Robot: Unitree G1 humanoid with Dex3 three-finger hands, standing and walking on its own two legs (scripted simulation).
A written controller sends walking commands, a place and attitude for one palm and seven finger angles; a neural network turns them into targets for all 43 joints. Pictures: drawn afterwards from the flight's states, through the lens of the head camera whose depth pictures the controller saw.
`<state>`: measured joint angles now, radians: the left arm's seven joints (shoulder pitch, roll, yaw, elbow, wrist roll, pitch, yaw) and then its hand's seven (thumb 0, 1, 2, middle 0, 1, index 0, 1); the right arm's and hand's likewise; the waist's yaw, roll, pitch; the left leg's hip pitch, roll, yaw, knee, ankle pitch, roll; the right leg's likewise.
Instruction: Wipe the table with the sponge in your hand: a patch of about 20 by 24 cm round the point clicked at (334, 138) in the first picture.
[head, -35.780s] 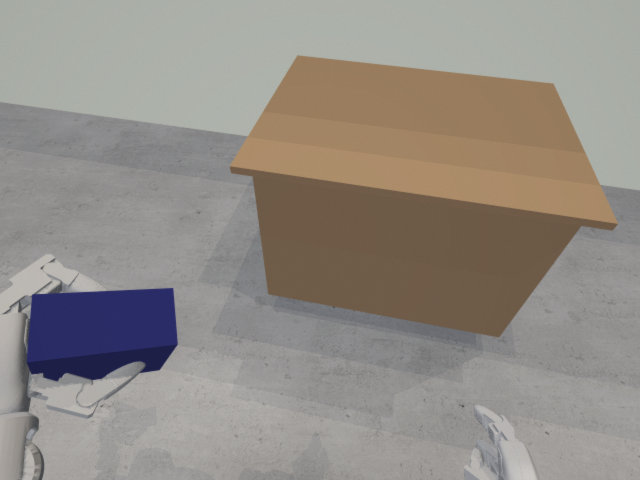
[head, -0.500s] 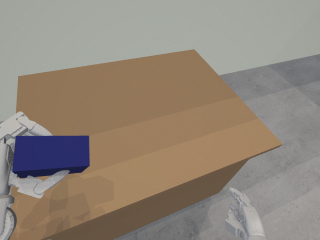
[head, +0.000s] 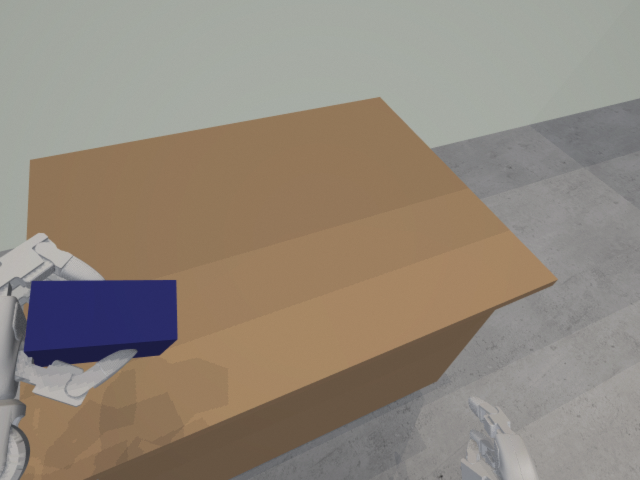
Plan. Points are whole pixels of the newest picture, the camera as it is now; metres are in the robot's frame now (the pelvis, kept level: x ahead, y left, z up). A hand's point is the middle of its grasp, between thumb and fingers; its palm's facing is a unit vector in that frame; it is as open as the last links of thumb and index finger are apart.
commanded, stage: look again from close up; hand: left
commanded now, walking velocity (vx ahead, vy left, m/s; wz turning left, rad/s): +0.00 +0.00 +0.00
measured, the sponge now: (126, 323) +0.23 +0.22 +0.13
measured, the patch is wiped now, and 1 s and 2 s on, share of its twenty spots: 0.00 0.00 0.00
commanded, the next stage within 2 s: turn the palm down, sponge in hand in 0.02 s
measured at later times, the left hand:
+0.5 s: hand (79, 359) +0.19 +0.23 +0.14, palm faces +0.37 -0.71 -0.60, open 9.7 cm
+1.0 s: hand (94, 348) +0.20 +0.24 +0.12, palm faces +0.28 -0.46 -0.84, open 9.7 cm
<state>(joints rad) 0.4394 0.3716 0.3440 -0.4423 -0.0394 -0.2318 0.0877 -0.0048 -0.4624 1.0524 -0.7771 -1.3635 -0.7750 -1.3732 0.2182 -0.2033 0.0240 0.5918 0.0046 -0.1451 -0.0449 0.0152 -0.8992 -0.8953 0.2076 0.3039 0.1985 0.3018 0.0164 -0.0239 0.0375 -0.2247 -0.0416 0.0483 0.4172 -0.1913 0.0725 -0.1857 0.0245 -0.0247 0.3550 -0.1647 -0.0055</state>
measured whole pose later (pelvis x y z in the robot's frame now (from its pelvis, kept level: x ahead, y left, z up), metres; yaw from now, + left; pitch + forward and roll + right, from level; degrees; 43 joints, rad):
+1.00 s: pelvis +0.00 -0.07 -0.03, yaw +2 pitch +0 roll +1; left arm 0.36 0.59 0.33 -0.31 0.28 0.06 0.03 0.00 -0.46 1.05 -0.78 -1.36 -0.78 -1.37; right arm 0.19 -0.28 -0.01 0.61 0.02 -0.02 -0.11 0.02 -0.90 -0.90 0.21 0.30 0.20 0.30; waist 0.07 0.06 -0.02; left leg -0.38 0.00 0.00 0.69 -0.32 -0.01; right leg -0.36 0.08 -0.04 0.70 -0.35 -0.10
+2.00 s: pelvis +0.00 -0.03 +0.00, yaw +2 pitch -3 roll +0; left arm 0.14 0.49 -0.06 -0.17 0.91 0.38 -0.01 0.00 -0.46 1.05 -0.78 -1.36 -0.78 -1.37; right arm -0.01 -0.25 0.06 0.69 0.02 0.06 -0.06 0.01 -0.90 -0.90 0.21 0.30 0.20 0.30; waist 0.13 0.11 0.01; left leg -0.17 -0.05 0.02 0.42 -0.19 0.05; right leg -0.15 0.04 -0.01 0.43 -0.23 -0.05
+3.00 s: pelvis +0.00 -0.04 +0.00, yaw +1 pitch -3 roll +0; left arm 0.08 0.45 -0.08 -0.02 0.92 0.38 0.04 0.00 -0.46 1.05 -0.78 -1.36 -0.78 -1.37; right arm 0.01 -0.27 0.03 0.72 0.04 0.03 -0.07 0.02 -0.90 -0.90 0.21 0.30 0.20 0.30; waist 0.12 0.10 0.00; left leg -0.17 -0.03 0.02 0.42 -0.19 0.03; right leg -0.15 0.06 -0.01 0.43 -0.22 -0.06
